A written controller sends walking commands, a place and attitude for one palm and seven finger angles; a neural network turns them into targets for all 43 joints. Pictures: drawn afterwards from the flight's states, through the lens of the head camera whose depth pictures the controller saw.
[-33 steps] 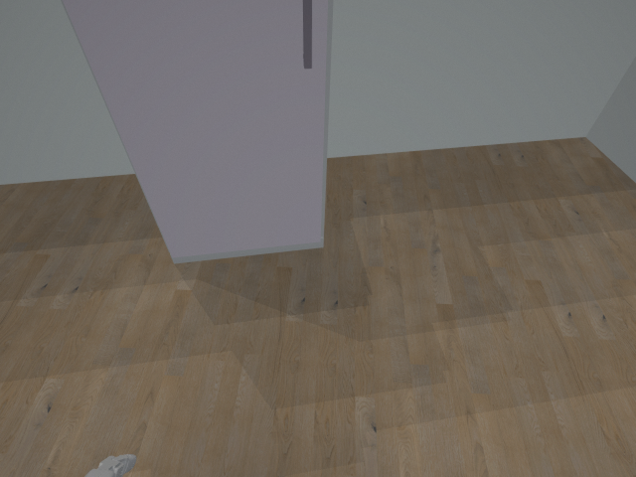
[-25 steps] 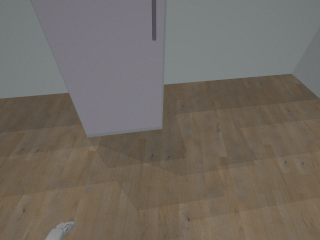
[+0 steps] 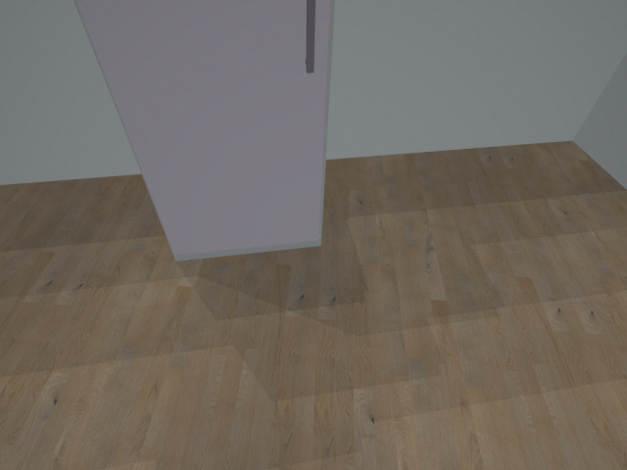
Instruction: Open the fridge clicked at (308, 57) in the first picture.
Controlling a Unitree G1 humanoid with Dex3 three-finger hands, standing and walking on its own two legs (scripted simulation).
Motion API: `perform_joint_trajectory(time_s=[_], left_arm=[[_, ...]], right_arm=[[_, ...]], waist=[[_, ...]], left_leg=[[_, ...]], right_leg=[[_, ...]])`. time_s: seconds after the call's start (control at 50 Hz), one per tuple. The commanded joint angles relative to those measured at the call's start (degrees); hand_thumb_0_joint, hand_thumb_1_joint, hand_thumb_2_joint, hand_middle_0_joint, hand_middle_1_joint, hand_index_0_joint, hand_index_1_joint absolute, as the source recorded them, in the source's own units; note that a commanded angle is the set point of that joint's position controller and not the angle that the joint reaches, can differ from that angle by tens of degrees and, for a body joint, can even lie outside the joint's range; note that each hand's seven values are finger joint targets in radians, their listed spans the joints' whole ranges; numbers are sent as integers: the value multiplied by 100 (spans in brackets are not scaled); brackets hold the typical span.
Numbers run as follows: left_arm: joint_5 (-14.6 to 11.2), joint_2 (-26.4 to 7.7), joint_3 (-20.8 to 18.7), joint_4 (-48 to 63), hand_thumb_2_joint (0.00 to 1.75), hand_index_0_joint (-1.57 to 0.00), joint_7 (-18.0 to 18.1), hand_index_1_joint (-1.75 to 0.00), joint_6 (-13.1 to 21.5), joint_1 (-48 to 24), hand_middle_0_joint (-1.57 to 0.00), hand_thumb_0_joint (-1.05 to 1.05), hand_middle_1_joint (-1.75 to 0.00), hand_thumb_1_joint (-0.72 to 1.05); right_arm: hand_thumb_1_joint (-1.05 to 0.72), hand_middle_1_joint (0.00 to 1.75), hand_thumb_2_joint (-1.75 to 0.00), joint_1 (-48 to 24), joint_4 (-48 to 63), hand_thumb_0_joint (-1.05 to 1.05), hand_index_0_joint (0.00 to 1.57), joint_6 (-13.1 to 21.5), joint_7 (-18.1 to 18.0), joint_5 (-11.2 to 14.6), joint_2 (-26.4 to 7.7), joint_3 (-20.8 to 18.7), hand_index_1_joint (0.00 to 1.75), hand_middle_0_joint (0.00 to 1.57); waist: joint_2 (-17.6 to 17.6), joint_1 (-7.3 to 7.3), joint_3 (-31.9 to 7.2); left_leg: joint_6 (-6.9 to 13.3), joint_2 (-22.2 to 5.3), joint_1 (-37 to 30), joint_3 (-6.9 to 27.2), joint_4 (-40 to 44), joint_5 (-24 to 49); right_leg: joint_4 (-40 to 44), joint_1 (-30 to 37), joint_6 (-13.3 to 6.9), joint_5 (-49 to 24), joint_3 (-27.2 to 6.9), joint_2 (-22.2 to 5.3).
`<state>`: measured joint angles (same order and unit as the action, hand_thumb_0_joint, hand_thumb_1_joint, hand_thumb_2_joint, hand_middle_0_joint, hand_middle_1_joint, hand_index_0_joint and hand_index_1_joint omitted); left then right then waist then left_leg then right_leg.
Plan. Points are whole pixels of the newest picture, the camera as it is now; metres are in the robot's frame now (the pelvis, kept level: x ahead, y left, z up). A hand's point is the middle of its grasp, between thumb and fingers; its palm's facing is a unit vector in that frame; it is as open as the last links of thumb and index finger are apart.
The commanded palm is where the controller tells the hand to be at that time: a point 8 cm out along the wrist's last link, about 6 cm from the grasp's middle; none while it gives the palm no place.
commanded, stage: stand and wait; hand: right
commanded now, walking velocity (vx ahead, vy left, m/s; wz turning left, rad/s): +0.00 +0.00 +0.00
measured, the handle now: (309, 4) +1.05 +0.07 +0.19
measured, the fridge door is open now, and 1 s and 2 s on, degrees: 0 0 0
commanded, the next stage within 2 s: look at it before walking up in 0.26 s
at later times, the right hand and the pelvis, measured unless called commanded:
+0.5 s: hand out of the picture +0.07 -0.24 -0.16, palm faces -0.04 +0.94 -0.33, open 7.4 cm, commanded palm none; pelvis +0.00 +0.01 +0.00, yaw +0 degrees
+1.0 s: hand out of the picture +0.09 -0.24 -0.15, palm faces -0.04 +0.94 -0.34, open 7.4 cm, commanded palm none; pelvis +0.01 +0.00 +0.00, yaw +1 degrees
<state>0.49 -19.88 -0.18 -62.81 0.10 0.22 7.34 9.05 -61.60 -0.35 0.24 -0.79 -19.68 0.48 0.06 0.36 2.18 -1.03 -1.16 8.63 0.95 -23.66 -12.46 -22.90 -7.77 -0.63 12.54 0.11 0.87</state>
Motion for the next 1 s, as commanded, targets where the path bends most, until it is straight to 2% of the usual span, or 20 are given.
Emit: perform_joint_trajectory(time_s=[0.0, 0.02, 0.14, 0.3, 0.54, 0.96, 0.98], left_arm=[[-1, -1147, -216, 365, 90, -20, 43, -30, 165, -378, -20, 0, -30, 90], [-5, -1139, -217, 359, 90, -20, 39, -30, 155, -365, -20, 0, -30, 90], [6, -1145, -211, 292, 90, -20, 33, -30, 164, -300, -20, 0, -30, 90], [5, -1135, -208, 255, 90, -20, 34, -30, 170, -287, -20, 0, -30, 90], [-4, -1134, -208, 256, 90, -20, 43, -30, 181, -300, -20, 0, -30, 90], [-10, -1160, -196, 261, 90, -20, 63, -30, 187, -409, -20, 0, -30, 90], [10, -750, -96, 171, 90, -20, 49, -30, 151, -249, -20, 0, -30, 90]], right_arm=[[-90, 30, -90, -364, 401, 0, 20, 185, -90, 20, -1180, -245, 30, 20], [-90, 30, -90, -359, 391, 0, 20, 195, -95, 15, -1189, -249, 30, 20], [-90, 30, -90, -361, 358, 0, 20, 186, -89, 12, -1174, -247, 30, 20], [-90, 30, -90, -354, 333, 0, 20, 190, -84, 7, -1155, -238, 30, 20], [-90, 30, -90, -330, 331, 0, 20, 216, -92, 12, -1153, -240, 30, 20], [-90, 30, -90, -364, 320, 0, 20, 216, -104, 12, -1178, -239, 30, 20], [-90, 30, -90, -146, 219, 0, 20, 166, -115, 25, -757, -154, 30, 20]], waist=[[-84, -38, -280], [-172, -30, -243], [-64, -35, -216], [-72, -31, -184], [-62, -42, -400], [-33, -32, -458], [-34, -24, -565]], left_leg=[[282, -575, 40, 567, 501, 346], [285, -579, 58, 562, 535, 296], [279, -562, 128, 584, 582, -3], [277, -556, 192, 616, 622, 18], [285, -564, 40, 594, 540, 583], [263, -566, -153, 515, 491, 1192], [208, -565, -165, 493, 504, 904]], right_leg=[[495, -104, -129, -448, -629, -685], [475, -132, -127, -434, -623, -685], [567, -177, -120, -249, -652, -695], [585, -158, -114, -243, -645, -709], [504, 14, -96, -654, -598, -743], [545, 234, -88, -1179, -549, -783], [507, 292, -34, -892, -449, -783]])
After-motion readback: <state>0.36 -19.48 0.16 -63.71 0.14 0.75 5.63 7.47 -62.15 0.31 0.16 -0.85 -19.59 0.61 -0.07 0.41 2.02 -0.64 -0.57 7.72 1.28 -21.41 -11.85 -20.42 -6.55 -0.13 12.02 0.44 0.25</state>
